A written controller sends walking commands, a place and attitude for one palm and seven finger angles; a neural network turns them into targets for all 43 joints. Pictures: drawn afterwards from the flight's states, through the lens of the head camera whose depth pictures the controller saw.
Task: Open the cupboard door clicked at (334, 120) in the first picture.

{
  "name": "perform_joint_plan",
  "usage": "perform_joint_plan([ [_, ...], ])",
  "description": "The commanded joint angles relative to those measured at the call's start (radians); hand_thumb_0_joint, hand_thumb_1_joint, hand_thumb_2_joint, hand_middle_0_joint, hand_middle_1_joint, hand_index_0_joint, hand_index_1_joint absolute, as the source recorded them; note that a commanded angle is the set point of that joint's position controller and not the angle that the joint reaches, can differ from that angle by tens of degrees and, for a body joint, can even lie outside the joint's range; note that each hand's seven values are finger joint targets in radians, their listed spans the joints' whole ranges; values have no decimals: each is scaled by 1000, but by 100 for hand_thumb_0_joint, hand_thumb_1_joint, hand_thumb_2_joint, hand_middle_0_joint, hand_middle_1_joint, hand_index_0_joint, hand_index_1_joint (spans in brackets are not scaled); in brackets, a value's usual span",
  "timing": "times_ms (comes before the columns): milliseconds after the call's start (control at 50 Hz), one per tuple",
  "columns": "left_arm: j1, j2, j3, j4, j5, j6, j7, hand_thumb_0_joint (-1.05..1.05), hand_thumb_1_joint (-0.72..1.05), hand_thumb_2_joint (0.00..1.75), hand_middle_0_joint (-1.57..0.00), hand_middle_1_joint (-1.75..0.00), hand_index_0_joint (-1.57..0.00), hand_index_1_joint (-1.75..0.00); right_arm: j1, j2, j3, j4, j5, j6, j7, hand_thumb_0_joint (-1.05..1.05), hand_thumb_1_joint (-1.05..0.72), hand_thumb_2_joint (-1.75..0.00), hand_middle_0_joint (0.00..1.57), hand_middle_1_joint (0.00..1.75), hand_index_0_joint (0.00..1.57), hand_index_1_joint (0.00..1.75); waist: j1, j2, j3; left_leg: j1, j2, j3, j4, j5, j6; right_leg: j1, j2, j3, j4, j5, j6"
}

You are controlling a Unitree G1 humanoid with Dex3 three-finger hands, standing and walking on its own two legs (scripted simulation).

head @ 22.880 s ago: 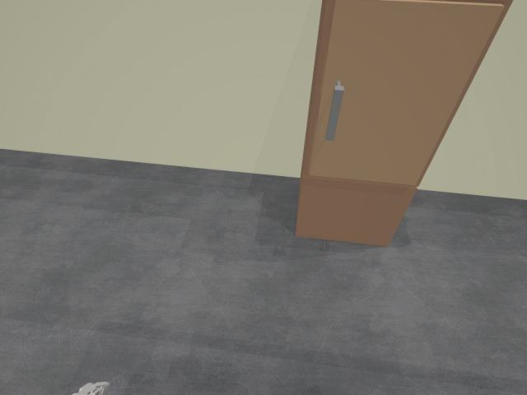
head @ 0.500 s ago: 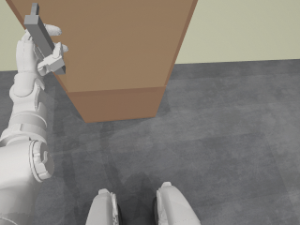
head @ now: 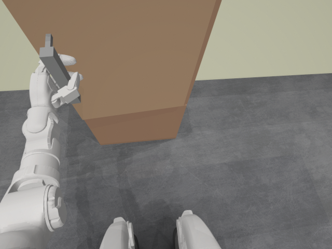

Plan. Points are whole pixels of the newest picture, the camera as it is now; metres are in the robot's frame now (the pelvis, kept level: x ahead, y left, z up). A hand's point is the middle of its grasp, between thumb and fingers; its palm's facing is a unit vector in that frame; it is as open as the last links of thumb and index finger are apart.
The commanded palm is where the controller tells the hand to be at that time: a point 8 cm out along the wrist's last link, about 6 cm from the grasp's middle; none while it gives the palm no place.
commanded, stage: pull the door open along its arc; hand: left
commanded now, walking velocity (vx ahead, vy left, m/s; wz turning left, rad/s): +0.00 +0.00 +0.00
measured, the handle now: (63, 72) +0.53 +0.21 +0.04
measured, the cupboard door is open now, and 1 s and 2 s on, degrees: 4 45 46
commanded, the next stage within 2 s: open thumb and fingers to let go in 0.72 s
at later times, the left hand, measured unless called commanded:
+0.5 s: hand (110, 147) +0.33 +0.09 +0.05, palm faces +0.36 -0.93 +0.06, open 6.3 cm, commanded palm +0.27 +0.14 +0.04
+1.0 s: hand (139, 167) +0.29 +0.04 +0.05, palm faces +0.42 -0.91 -0.02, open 6.7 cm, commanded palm +0.24 +0.08 +0.04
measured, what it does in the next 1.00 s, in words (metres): shifts its weight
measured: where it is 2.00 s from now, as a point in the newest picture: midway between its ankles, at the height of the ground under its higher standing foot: outside the picture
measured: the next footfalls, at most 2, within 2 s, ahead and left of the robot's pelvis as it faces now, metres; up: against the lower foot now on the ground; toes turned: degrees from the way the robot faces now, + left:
none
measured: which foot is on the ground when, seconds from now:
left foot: down 0.00-1.00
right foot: down 0.00-1.00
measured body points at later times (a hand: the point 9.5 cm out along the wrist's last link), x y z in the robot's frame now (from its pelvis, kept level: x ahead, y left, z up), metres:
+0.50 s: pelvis +0.01 -0.02 +0.01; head +0.09 -0.02 +0.45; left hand +0.31 +0.14 +0.05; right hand +0.19 -0.23 -0.10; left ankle +0.00 +0.11 -0.65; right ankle +0.01 -0.13 -0.65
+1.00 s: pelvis +0.00 -0.06 +0.01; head +0.07 -0.08 +0.45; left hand +0.26 +0.08 +0.05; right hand +0.19 -0.27 -0.11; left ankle +0.00 +0.10 -0.65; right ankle +0.01 -0.13 -0.65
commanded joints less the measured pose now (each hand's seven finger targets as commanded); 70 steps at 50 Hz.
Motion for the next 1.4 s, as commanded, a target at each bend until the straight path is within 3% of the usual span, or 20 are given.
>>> perform_joint_plan([
  [0,-15,176,0,-308,-25,-63,-22,0,90,90,-40,-135,-40,-135,116,-163,-77,-102,12,-22,-4,0,-90,-90,20,30,20,30,89,33,-522,396,-68,-59,-139,576,5,373,42,-2,-113,545,-19],
  [100,258,81,-45,-520,-70,-75,-6,0,90,90,-40,-135,-40,-135,64,-146,-86,-143,23,-41,6,0,-90,-90,20,30,20,30,128,29,-483,414,-70,-36,-172,636,4,451,34,2,-129,621,-19],
  [160,383,-42,-67,-626,-106,-85,103,0,90,90,-40,-135,-40,-135,26,-117,-85,-151,20,-62,13,0,-90,-90,20,30,20,30,155,17,-415,406,-68,-27,-189,623,-10,443,30,-13,-135,599,-13],
  [220,429,-119,-112,-707,-81,-103,218,0,90,90,-40,-135,-40,-135,-2,-103,-89,-151,9,-78,18,0,-90,-90,20,30,20,30,154,-14,-384,408,-65,-33,-186,608,-18,425,27,-20,-122,576,-14],
  [320,554,-288,-241,-823,19,-116,448,0,90,90,-40,-135,-40,-135,-59,-71,-91,-165,-24,-94,35,0,-90,-90,20,30,20,30,175,-20,-389,417,-68,-33,-168,593,-30,423,15,-23,-98,557,-22],
  [440,594,-453,-408,-878,147,-83,685,0,90,90,-40,-135,-40,-135,-130,-48,-88,-169,-49,-110,41,0,-90,-90,20,30,20,30,156,-107,-358,366,-83,-38,-162,444,-26,424,5,-17,-112,493,-19],
  [480,585,-506,-471,-897,191,-67,740,0,90,90,-40,-135,-40,-135,-150,-36,-83,-165,-58,-121,35,0,-90,-90,20,30,20,30,148,-96,-356,368,-88,-39,-160,413,-24,418,2,-15,-122,466,-20],
  [520,636,-541,-537,-929,238,-53,752,0,90,90,-40,-135,-40,-135,-161,-27,-81,-169,-64,-130,28,0,-90,-90,20,30,20,30,149,-90,-375,382,-90,-38,-161,409,-22,431,-1,-9,-131,469,-24],
  [600,699,-589,-639,-971,291,-25,745,0,90,90,-40,-135,-40,-135,-183,-17,-73,-174,-68,-151,14,0,-90,-90,20,30,20,30,133,-104,-337,381,-90,-44,-165,366,-15,433,-10,2,-162,449,-25],
  [640,747,-600,-658,-990,283,-19,742,0,90,90,-40,-135,-40,-135,-204,-9,-64,-177,-65,-164,10,0,-90,-90,20,30,20,30,140,-86,-314,375,-93,-44,-171,330,-16,436,-16,7,-176,427,-23],
  [700,873,-598,-657,-1016,257,-7,732,0,90,90,-40,-135,-40,-135,-226,-2,-55,-192,-61,-181,3,0,-90,-90,20,30,20,30,157,-119,-293,354,-101,-49,-178,291,-18,471,-26,24,-206,415,-15],
  [780,731,-575,-624,-1000,242,-7,755,0,90,90,-40,-135,-40,-135,-236,1,-47,-161,-65,-197,-13,0,-90,-90,20,30,20,30,133,-132,-231,303,-106,-61,-151,222,-24,422,-48,68,-231,346,3],
  [800,625,-544,-598,-977,249,-11,768,0,90,90,-40,-135,-40,-135,-237,-3,-47,-143,-65,-198,-19,0,-90,-90,20,30,20,30,119,-141,-194,285,-106,-67,-140,206,-21,391,-50,77,-237,300,1],
  [860,641,-542,-568,-923,239,-33,767,0,69,81,-38,-133,-38,-133,-251,1,-50,-132,-70,-209,-23,0,-90,-90,20,30,20,30,138,-144,-227,249,-113,-68,-120,181,-24,404,-70,122,-245,269,10],
  [940,691,-526,-552,-936,228,-49,748,0,41,69,-36,-130,-36,-130,-230,0,-62,-137,-68,-207,-23,0,-90,-90,20,30,20,30,159,-157,-328,250,-115,-62,-120,232,-26,497,-81,136,-219,414,16],
  [1060,626,-536,-580,-936,220,-48,726,0,-1,51,-33,-125,-33,-125,-225,-12,-68,-131,-63,-197,-28,0,-90,-90,20,30,20,30,127,-180,-284,247,-112,-64,-120,206,-20,464,-85,137,-237,374,22],
  [1160,592,-525,-566,-897,214,-63,719,0,-36,36,-31,-122,-31,-122,-232,-17,-68,-127,-62,-198,-32,0,-90,-90,20,30,20,30,131,-205,-265,226,-113,-69,-116,172,-17,438,-85,144,-246,276,18],
  [1200,568,-511,-556,-893,218,-66,724,0,-50,30,-30,-120,-30,-120,-236,-19,-69,-128,-62,-195,-34,0,-90,-90,20,30,20,30,135,-175,-268,235,-111,-68,-117,171,-15,424,-80,140,-243,246,10],
  [1240,543,-524,-567,-891,223,-69,730,0,-50,30,-30,-120,-30,-120,-234,-18,-69,-127,-63,-193,-33,0,-90,-90,20,30,20,30,132,-150,-286,255,-112,-60,-117,179,-13,406,-73,121,-230,240,5],
  [1380,537,-552,-583,-872,230,-52,751,0,-50,30,-24,-85,-24,-85,-228,-17,-68,-134,-62,-189,-30,0,-90,-90,20,30,20,30,138,-147,-292,289,-111,-57,-138,197,-12,393,-51,74,-216,233,-7],
])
